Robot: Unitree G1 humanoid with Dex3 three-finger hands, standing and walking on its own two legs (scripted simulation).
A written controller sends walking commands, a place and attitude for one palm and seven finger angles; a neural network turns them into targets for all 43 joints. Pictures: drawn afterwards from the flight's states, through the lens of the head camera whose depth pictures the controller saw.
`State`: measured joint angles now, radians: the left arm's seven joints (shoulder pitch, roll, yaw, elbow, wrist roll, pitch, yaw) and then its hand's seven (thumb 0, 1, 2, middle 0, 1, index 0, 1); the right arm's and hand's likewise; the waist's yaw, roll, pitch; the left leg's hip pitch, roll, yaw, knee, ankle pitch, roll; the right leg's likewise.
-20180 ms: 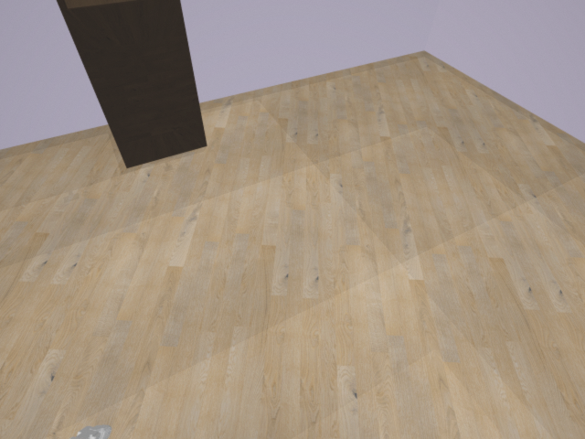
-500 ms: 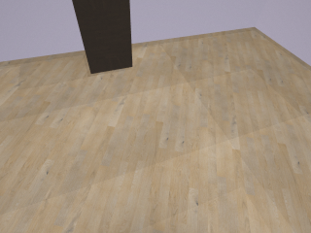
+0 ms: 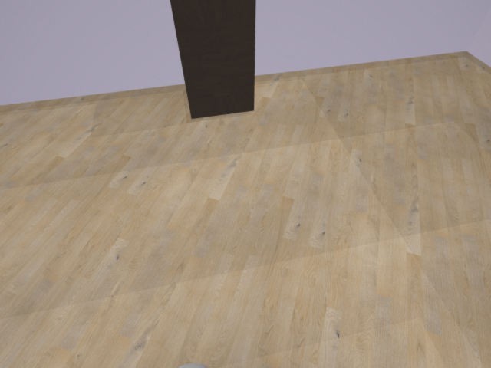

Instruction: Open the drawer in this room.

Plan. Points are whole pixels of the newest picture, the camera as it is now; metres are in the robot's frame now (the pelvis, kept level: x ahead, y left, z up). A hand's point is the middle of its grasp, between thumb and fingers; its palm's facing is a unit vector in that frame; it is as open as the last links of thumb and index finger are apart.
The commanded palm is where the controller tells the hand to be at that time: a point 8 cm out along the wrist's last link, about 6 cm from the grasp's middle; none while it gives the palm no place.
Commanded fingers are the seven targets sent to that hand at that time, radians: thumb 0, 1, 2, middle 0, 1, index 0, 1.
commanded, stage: turn or walk to find it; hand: left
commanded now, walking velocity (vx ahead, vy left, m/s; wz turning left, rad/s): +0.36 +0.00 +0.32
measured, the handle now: out of the picture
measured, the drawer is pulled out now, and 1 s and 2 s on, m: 0.00 0.00 0.00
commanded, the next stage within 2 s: stand and wait in 1.14 s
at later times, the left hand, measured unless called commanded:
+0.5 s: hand (123, 334) +0.20 +0.26 -0.17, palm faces +0.13 -0.97 -0.18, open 7.4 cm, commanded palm none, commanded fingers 0.00 0.90 0.90 -0.20 -0.30 -0.20 -0.30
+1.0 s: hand (154, 282) +0.31 +0.23 -0.18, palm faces +0.27 -0.94 -0.19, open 7.3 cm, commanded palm none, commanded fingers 0.00 0.90 0.90 -0.20 -0.30 -0.20 -0.30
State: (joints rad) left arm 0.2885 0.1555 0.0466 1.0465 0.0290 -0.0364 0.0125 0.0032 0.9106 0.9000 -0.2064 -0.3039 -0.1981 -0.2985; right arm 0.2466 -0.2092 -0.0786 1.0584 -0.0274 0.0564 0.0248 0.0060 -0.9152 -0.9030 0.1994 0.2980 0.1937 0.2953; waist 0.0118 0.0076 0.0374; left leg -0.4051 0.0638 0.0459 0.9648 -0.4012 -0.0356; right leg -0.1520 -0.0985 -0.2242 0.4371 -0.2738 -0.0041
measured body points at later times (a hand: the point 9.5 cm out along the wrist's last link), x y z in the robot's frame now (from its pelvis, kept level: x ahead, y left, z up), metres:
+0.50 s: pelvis +0.14 +0.07 +0.00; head +0.16 +0.07 +0.44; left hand +0.19 +0.32 -0.15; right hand +0.11 -0.15 -0.16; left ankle +0.02 +0.16 -0.74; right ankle +0.27 -0.06 -0.69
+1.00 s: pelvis +0.37 +0.06 +0.00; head +0.40 +0.07 +0.45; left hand +0.30 +0.28 -0.16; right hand +0.51 -0.16 -0.14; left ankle +0.43 +0.21 -0.70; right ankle +0.36 -0.04 -0.74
